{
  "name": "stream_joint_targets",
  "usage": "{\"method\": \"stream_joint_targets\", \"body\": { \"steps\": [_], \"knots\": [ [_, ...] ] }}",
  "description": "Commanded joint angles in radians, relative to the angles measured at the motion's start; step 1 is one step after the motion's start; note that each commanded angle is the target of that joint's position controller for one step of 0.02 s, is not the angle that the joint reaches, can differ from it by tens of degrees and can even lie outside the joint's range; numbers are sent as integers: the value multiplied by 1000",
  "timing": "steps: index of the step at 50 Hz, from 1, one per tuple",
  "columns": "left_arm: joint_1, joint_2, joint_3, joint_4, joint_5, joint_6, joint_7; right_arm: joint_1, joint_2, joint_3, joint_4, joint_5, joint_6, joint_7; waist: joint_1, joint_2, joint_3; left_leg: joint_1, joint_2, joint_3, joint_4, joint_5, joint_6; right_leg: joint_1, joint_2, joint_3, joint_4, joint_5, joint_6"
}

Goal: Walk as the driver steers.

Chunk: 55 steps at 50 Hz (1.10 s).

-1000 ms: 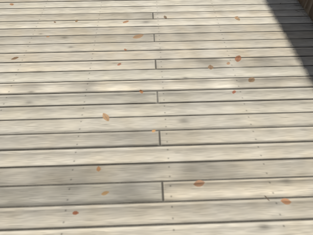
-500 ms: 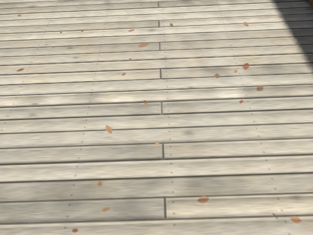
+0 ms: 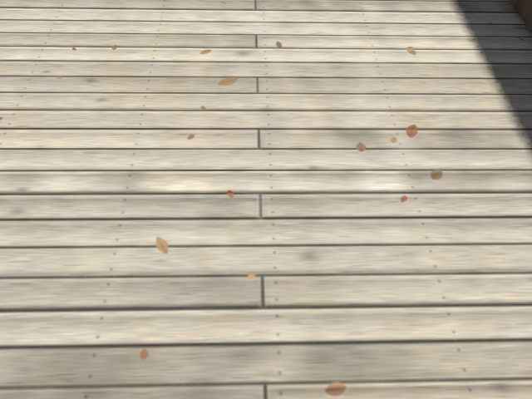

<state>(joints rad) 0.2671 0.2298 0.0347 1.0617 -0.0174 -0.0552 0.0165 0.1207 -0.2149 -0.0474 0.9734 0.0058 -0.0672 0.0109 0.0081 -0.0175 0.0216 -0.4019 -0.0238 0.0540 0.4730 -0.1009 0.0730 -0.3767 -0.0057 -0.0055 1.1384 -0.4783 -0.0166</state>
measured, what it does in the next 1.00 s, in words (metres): walks ahead: right foot, then left foot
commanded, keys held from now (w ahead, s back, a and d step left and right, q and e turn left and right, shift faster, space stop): w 1.00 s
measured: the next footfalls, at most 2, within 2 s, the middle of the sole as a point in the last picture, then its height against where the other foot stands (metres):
right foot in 0.34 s outside the picture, level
left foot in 0.86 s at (231, 398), level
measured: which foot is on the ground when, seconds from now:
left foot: down 0.00-0.32, up 0.34-0.84, down 0.86-1.00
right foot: up 0.00-0.32, down 0.34-0.86, up 0.88-1.00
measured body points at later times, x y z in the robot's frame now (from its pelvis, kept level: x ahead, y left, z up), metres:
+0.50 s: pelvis +0.12 -0.06 +0.02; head +0.13 -0.09 +0.47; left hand +0.07 +0.19 -0.11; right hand +0.27 -0.31 -0.12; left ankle +0.19 +0.11 -0.66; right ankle +0.10 -0.15 -0.73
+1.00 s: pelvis +0.39 +0.01 +0.00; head +0.43 +0.01 +0.45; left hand +0.40 +0.27 -0.14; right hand +0.52 -0.24 -0.12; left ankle +0.44 +0.10 -0.73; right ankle +0.29 -0.13 -0.62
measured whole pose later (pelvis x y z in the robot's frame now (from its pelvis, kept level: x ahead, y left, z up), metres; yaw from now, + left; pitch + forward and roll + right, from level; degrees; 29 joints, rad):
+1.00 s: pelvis +0.39 +0.01 +0.00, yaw +1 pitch +2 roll +1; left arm 0.31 0.23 0.06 1.01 -0.03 -0.11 0.02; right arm 0.13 -0.23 -0.06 0.94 0.00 -0.09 0.04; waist 0.01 -0.03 0.04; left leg -0.33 -0.05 0.08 0.44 -0.15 0.06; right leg -0.44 -0.07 0.03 1.25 -0.36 -0.04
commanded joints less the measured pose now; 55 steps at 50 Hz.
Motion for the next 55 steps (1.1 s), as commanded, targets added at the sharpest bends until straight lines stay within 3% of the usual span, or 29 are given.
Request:
{"method": "stream_joint_targets", "body": {
  "steps": [1,4,9,12,15,16,17,18,19,20,21,23,25,31,36,39,41,42,43,44,45,46,47,48,49,51,55],
  "knots": [
    [73,73,33,-33,9,0,16,6,-115,-22,-29,-10,-17,-5,23,131,-65,93,253,-359,-354,-377,136,-122,-85,36,-14,101,-20],
    [58,59,39,-33,11,-3,25,46,-147,-33,-26,-10,-20,-20,25,130,-62,55,232,-287,-384,-353,152,-91,-81,5,-172,142,-20],
    [-32,69,39,-60,9,-9,17,80,-201,-53,-40,11,-16,-36,13,132,-59,55,260,-276,-408,-384,152,-55,-68,-18,-387,214,-11],
    [-36,77,41,-58,5,-15,10,98,-206,-57,-39,26,-6,-37,18,133,-56,58,267,-268,-384,-431,142,-1,-52,-43,-488,206,-18],
    [62,71,47,-15,5,-22,7,79,-175,-50,-45,36,10,-36,73,101,-57,-28,221,-221,-272,-507,103,173,-13,-86,-631,202,-47],
    [141,74,49,14,5,-24,6,50,-135,-38,-59,33,13,-35,102,53,-42,-91,175,-176,-151,-497,74,241,-38,-40,-712,150,-66],
    [247,120,57,37,16,-30,8,10,-58,-18,-85,21,11,-27,122,-143,-44,-246,80,-62,194,-405,13,346,-231,243,-866,-19,-113],
    [248,196,63,17,20,-33,4,4,-32,-15,-114,13,-6,-21,89,-251,6,-508,6,-17,405,-361,1,426,-361,532,-978,-224,-185],
    [230,226,71,15,34,-47,1,-12,-75,-20,-128,20,-25,-16,76,-257,28,-594,48,-103,529,-342,23,385,-424,677,-1026,-378,-250],
    [158,174,56,-14,29,-62,-4,-14,-125,-29,-127,28,-32,-11,45,-184,49,-633,88,-136,578,-236,26,370,-393,627,-1022,-332,-223],
    [108,142,46,-30,23,-69,-11,2,-139,-35,-107,20,-33,-10,20,-134,32,-602,102,-137,575,-151,23,359,-340,516,-1012,-202,-179],
    [81,120,39,-46,16,-69,-15,-9,-133,-41,-93,1,-31,-17,9,-93,15,-514,120,-118,494,-33,-2,314,-276,358,-1026,12,-140],
    [151,93,29,-24,19,-68,-10,-39,-99,-39,-93,0,-25,-15,24,-90,4,-464,111,-89,451,62,-24,306,-239,255,-1030,194,-139],
    [240,97,23,-12,19,-58,5,-196,-56,-26,-141,17,-19,1,68,-95,37,-381,95,-51,231,206,-50,339,-207,119,-1038,411,-130],
    [310,104,31,11,10,-38,7,-327,-49,-10,-189,27,-28,30,110,-96,110,-376,83,-20,96,149,-39,451,-245,92,-1001,470,-143],
    [303,126,45,17,3,-24,10,-336,-64,-9,-209,28,-38,47,84,-115,122,-293,62,-2,35,54,-3,491,-276,81,-936,626,-135],
    [258,151,55,4,2,-18,12,-196,-119,-35,-179,21,-41,43,-5,-149,24,-45,-3,43,21,17,35,481,-266,51,-782,1020,-114],
    [228,144,53,-8,4,-16,12,-8,-169,-62,-122,24,-40,35,-98,-136,-86,203,-19,48,16,52,70,416,-223,13,-593,1130,-88],
    [197,129,44,-40,17,-19,8,205,-237,-84,-74,13,-37,22,-181,-62,-244,571,150,-140,74,79,132,161,-176,-9,-292,877,-56],
    [309,-23,3,-60,15,-44,-4,298,-313,-93,-46,-4,-29,21,-112,242,-428,914,419,-645,-41,-107,290,-226,25,3,94,111,8],
    [268,34,16,-45,-15,-78,-14,298,-233,-69,-40,-2,-23,20,-137,247,-454,886,429,-796,-155,-158,293,-325,23,154,256,-68,-8],
    [168,91,33,-80,-35,-92,-15,196,-176,-53,-54,4,-24,18,-120,205,-276,749,388,-617,-158,-90,243,-412,-36,126,296,-17,-22],
    [95,111,38,-97,-32,-95,-7,111,-137,-40,-74,6,-29,19,-90,99,-186,574,347,-474,-179,11,209,-377,-88,95,256,72,-29],
    [61,109,48,-104,-16,-88,3,52,-110,-33,-79,-4,-36,26,-52,42,-119,418,307,-383,-209,91,188,-323,-118,78,187,132,-29],
    [77,93,55,-104,-5,-72,8,28,-81,-23,-75,-13,-42,29,-12,52,-96,324,270,-317,-239,132,174,-257,-144,85,140,166,-34],
    [104,38,52,-108,-7,-46,11,52,-83,-22,-48,-11,-46,28,19,80,-64,236,256,-266,-293,135,182,-210,-159,79,69,181,-35],
    [-52,58,56,-176,10,-33,7,117,-140,-31,-18,-8,-45,-2,9,65,9,214,246,-197,-348,178,182,-318,-171,58,-150,352,-1]
  ]
}}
